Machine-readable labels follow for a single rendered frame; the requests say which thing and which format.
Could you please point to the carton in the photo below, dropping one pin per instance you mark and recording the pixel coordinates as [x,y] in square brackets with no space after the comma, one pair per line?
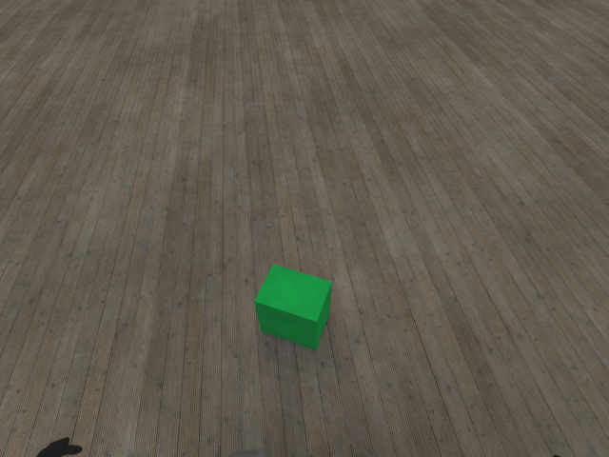
[294,306]

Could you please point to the robot left hand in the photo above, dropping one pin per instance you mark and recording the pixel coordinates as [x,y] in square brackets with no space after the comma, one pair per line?
[59,448]

